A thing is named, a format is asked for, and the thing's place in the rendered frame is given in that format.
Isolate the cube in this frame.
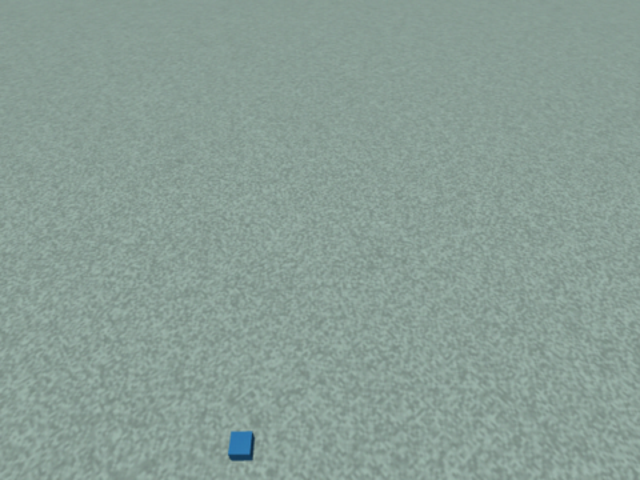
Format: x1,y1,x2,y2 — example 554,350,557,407
228,431,255,461

